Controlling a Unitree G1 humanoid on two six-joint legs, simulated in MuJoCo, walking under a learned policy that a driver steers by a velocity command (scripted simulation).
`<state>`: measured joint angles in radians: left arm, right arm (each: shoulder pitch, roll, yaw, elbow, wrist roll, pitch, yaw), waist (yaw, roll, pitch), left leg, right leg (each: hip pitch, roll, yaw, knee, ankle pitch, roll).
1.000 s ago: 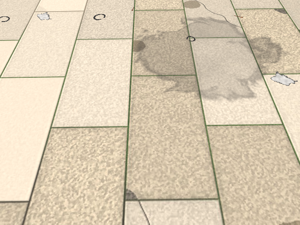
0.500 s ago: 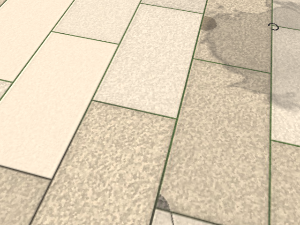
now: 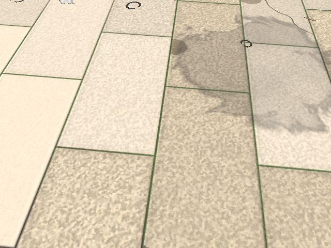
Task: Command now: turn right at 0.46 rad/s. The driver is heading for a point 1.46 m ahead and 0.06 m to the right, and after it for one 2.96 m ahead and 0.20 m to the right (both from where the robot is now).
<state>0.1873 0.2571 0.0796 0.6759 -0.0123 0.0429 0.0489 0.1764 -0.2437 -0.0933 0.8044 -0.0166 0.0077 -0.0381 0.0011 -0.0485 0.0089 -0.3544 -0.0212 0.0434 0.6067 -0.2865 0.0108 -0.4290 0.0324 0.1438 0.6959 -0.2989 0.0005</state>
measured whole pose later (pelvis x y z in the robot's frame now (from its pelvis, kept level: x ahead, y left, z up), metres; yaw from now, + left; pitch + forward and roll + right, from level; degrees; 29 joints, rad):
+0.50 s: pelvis +0.02 -0.06 +0.01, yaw -13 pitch +3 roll +1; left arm 0.17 0.20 0.05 0.66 0.02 0.00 0.01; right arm 0.16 -0.28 -0.08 0.78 -0.01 0.04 -0.04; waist -0.02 0.05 -0.01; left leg -0.60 0.06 -0.03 1.07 -0.30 -0.07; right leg -0.35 0.05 -0.01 0.54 -0.25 -0.07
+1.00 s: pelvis +0.08 -0.08 +0.00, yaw +2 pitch +2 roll +0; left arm 0.20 0.27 0.11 0.65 -0.01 -0.07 -0.03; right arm 0.30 -0.27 -0.08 0.71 0.03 0.03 -0.02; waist 0.00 0.03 -0.04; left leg -0.32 -0.03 -0.17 0.67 -0.40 0.01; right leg -0.34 0.04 -0.02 0.65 -0.35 -0.04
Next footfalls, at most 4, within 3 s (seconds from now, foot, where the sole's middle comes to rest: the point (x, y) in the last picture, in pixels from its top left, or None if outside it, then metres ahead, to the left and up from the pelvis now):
0.30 right None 0.06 -0.15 -0.76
0.70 left None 0.10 0.07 -0.76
1.48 left None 0.42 0.09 -0.76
2.00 right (196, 185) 0.75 -0.12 -0.76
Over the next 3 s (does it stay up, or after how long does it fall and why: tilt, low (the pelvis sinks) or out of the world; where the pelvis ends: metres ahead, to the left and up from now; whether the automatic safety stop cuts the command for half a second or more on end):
stays up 1.14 -0.10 0.00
